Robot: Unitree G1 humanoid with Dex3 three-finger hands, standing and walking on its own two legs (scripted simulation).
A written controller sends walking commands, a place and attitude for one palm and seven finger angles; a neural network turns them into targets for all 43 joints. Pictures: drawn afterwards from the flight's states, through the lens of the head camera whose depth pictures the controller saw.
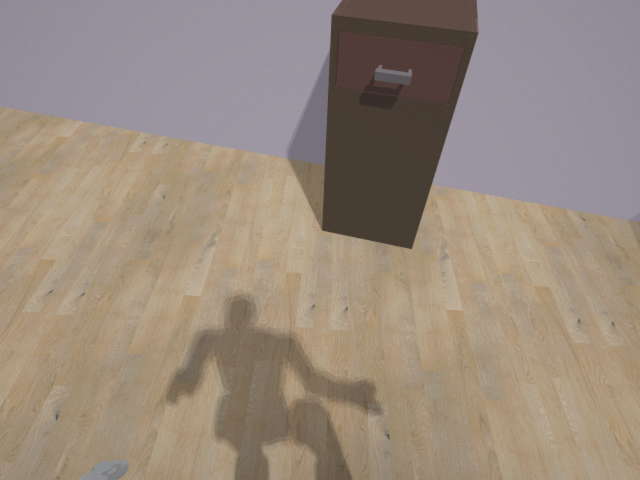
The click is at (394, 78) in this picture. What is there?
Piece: drawer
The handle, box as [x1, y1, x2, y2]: [374, 65, 411, 84]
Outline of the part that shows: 375,70 374,79 409,84 411,77 411,69 409,69 407,72 382,69 381,65 379,65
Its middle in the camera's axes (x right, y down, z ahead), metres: +0.21 -0.48 +1.12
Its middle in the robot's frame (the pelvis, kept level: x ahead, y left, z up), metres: +1.17 -0.16 -0.02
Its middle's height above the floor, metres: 0.75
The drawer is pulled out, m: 0.00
